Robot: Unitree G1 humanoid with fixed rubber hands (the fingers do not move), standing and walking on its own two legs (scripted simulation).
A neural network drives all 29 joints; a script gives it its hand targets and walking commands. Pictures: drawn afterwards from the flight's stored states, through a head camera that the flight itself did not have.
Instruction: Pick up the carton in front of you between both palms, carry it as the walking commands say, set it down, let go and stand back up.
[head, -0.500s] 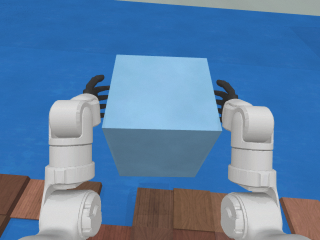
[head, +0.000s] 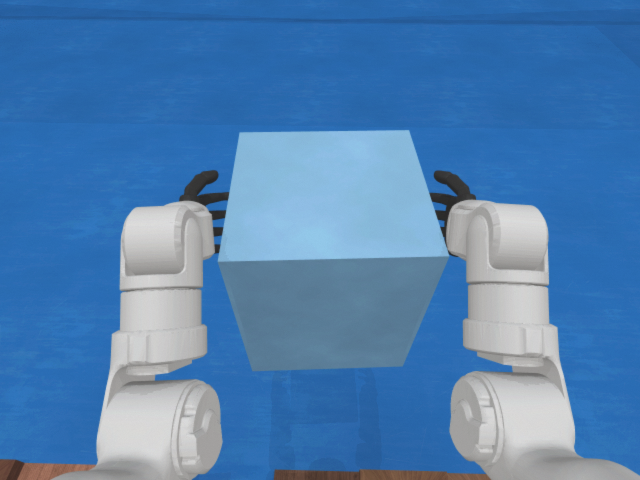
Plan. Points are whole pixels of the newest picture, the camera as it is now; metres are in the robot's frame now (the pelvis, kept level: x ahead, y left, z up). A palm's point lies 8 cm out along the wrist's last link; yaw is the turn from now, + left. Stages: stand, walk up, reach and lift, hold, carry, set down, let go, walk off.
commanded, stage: carry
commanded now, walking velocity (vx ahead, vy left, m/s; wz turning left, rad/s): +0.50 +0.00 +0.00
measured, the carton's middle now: (326, 257) +0.40 -0.01 +0.07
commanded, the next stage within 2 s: none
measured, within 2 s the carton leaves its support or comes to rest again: neither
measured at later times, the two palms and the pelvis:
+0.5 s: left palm (190, 143) +0.65 +0.22 +0.07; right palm (362, 142) +0.64 -0.08 +0.07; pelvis +0.30 +0.07 -0.02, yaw +0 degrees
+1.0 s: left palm (213, 72) +0.94 +0.23 +0.05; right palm (345, 65) +0.97 -0.07 +0.05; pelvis +0.61 +0.05 -0.04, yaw +2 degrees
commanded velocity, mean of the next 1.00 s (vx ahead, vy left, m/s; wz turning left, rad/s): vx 0.50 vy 0.00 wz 0.00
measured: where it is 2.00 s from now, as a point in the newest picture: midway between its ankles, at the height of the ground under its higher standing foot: (297, 299)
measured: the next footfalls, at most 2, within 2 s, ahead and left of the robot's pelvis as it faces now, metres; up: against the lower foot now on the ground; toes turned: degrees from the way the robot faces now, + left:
left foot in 0.28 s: +0.33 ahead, +0.13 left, -0.04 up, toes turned +5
right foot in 0.76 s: +0.67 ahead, +0.00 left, -0.05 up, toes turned -5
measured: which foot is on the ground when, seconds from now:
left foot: up 0.00-0.26, down 0.28-0.76, up 0.78-1.00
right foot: down 0.00-0.28, up 0.30-0.74, down 0.76-1.00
